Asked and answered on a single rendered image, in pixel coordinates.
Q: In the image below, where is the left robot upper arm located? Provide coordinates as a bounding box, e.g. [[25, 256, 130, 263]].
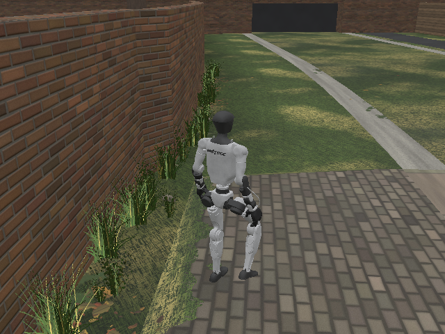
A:
[[193, 138, 211, 173]]

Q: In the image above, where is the robot right hand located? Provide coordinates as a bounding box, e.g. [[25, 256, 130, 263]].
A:
[[245, 208, 262, 227]]

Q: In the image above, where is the robot right thigh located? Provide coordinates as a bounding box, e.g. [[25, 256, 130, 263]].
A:
[[227, 197, 261, 236]]

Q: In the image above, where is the robot left thigh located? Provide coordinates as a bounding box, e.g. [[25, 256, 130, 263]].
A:
[[201, 191, 224, 242]]

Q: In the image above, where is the robot left forearm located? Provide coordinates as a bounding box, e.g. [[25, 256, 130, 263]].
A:
[[192, 169, 204, 189]]

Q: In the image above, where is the robot left hand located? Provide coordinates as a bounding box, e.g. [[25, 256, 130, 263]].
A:
[[197, 185, 209, 199]]

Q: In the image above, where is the right robot upper arm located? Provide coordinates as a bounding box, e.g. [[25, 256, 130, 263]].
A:
[[233, 143, 248, 186]]

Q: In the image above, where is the robot thigh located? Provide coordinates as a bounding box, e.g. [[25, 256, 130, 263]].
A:
[[201, 191, 224, 242], [227, 197, 261, 236]]

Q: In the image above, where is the robot right forearm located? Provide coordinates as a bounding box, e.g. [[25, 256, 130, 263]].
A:
[[239, 176, 257, 212]]

